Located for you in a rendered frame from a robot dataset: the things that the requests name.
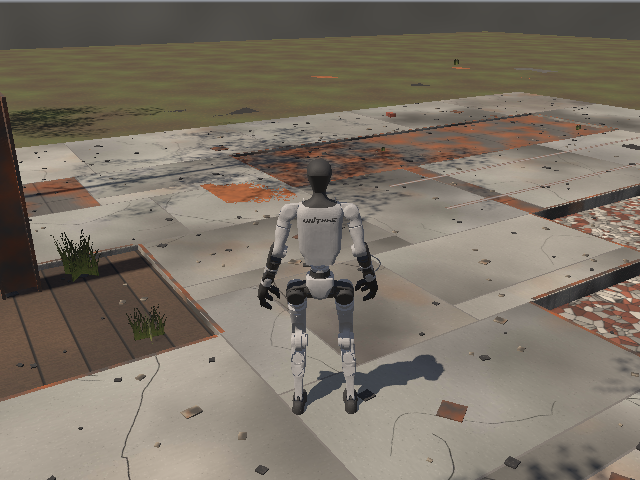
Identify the right robot hand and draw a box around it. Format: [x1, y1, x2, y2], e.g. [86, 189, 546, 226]
[355, 278, 378, 301]

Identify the robot left forearm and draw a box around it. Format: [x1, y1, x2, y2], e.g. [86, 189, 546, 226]
[261, 242, 282, 287]

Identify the robot right forearm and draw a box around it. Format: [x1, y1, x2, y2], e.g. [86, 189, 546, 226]
[357, 242, 376, 282]

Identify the robot left upper arm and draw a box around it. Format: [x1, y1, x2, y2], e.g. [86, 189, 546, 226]
[271, 203, 299, 258]

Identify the left robot hand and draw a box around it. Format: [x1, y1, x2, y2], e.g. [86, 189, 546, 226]
[257, 283, 280, 310]

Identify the robot torso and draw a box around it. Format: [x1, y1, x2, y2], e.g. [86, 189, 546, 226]
[296, 197, 343, 300]

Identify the robot right upper arm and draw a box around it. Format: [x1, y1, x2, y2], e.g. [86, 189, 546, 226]
[340, 202, 367, 257]

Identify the robot head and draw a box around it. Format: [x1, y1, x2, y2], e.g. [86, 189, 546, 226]
[302, 159, 337, 208]

